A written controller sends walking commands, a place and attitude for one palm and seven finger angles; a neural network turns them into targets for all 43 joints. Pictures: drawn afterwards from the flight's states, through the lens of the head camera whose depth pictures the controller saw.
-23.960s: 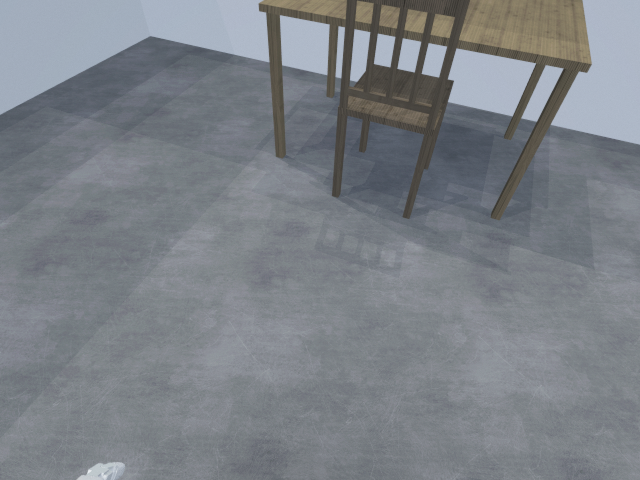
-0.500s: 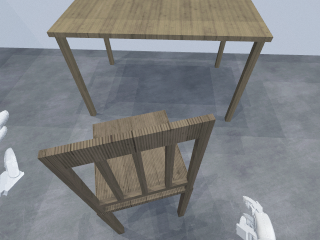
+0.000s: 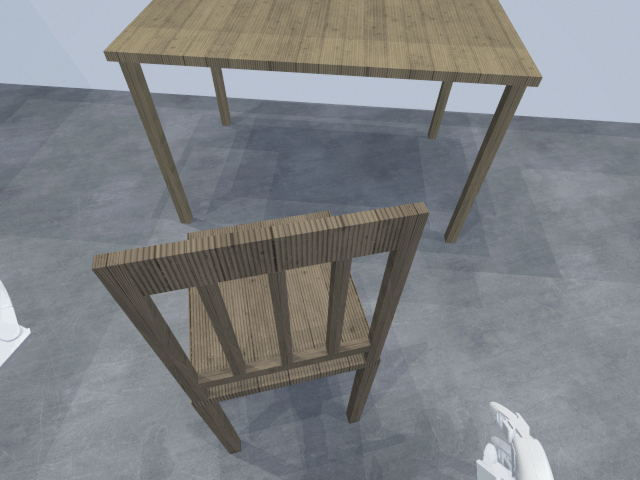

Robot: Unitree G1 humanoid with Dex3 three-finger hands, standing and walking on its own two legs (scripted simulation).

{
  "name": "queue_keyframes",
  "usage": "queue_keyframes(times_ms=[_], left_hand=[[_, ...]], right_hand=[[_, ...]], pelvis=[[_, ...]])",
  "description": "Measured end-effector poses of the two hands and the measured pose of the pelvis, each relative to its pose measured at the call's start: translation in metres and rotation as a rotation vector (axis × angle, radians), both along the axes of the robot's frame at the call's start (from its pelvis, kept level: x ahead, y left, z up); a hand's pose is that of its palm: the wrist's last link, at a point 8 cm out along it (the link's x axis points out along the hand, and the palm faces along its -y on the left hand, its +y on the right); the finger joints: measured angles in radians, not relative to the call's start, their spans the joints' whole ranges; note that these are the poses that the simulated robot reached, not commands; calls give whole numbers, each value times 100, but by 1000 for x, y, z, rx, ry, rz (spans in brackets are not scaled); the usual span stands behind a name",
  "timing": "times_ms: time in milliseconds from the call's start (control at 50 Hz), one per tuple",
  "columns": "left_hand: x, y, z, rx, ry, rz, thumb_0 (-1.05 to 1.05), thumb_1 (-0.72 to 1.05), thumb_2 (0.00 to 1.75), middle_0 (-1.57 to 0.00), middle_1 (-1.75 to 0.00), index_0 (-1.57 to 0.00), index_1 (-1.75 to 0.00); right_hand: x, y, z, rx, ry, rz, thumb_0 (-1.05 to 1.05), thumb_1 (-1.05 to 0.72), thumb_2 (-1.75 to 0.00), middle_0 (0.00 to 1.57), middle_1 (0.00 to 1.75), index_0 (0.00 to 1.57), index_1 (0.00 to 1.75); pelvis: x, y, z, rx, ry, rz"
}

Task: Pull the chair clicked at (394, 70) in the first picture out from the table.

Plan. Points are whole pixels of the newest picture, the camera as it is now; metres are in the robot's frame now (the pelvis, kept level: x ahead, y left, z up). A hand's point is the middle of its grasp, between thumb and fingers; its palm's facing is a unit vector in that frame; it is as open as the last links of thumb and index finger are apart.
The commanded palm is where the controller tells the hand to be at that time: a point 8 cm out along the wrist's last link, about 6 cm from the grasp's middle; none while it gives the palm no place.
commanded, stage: step back with the hand held close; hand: left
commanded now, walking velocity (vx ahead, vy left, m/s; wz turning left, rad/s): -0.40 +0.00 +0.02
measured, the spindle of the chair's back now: (282, 321) +0.35 +0.09 -0.07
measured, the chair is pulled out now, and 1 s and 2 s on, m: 0.63 0.63 0.63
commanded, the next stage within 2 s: stop stepping back and stand still in 0.94 s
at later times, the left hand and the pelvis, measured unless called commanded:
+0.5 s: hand (26, 351) +0.19 +0.26 +0.17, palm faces +0.47 -0.72 -0.51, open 7.4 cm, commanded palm +0.12 +0.29 +0.19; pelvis -0.02 -0.01 -0.01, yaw +1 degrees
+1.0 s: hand out of the picture +0.09 +0.23 +0.19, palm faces +0.45 -0.76 -0.48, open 7.4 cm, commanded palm +0.03 +0.27 +0.19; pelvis -0.11 -0.03 +0.00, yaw +0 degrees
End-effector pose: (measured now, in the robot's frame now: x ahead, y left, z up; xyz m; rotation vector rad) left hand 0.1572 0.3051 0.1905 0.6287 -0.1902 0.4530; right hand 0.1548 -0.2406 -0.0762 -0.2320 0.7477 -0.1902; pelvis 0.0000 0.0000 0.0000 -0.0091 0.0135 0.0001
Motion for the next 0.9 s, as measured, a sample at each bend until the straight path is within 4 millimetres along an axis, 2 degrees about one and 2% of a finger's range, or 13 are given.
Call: queue_keyframes(times_ms=[180, 300, 400, 560, 640, 700, 800, 900], left_hand=[[-1, -9, -1, -19, -32, -27, 1, 89, 90, -21, -30, -21, -30], [-3, 1, 0, 26, -13, -41, 1, 89, 90, -21, -30, -21, -30], [-10, 5, 5, 63, -33, -18, 1, 89, 90, -21, -30, -21, -30], [-20, -30, 1, 2, -73, -73, 2, 89, 90, -21, -30, -21, -30], [-31, -31, 4, 6, -52, -91, 1, 89, 90, -22, -30, -21, -31], [-45, -17, 4, 36, -14, -70, 1, 88, 90, -22, -30, -22, -31], [-74, 0, -2, 45, -1, -39, 1, 89, 90, -22, -30, -21, -31], [-96, -12, 7, -21, -65, -31, 2, 89, 90, -21, -30, -21, -30]], right_hand=[[0, 1, -7, 5, 19, 10, 2, -90, -90, 20, 30, 21, 30], [-2, 5, -1, -12, 25, -3, 2, -90, -90, 20, 30, 21, 30], [3, 10, -4, -1, -2, 18, 2, -90, -90, 20, 30, 21, 30], [9, 7, -11, 35, -23, 82, 2, -90, -90, 21, 30, 21, 30], [-3, 0, -2, 21, 3, 51, 2, -90, -90, 21, 30, 21, 30], [-14, -2, 6, -9, 11, 40, 2, -90, -90, 20, 30, 21, 30], [-37, 0, 8, -41, 7, 46, 2, -90, -90, 20, 30, 20, 30], [-64, 7, 9, 0, -4, 78, 2, -90, -90, 20, 30, 20, 30]], pelvis=[[-6, -1, -3, -6, 18, 5], [-9, 4, -1, -8, 33, 12], [-9, 0, -5, -12, 34, 26], [-24, -18, -9, -16, 16, 26], [-36, -17, -1, 9, 29, 43], [-45, -13, 2, 15, 43, 47], [-66, -8, -1, 6, 29, 48], [-85, -14, 6, -20, 18, 25]])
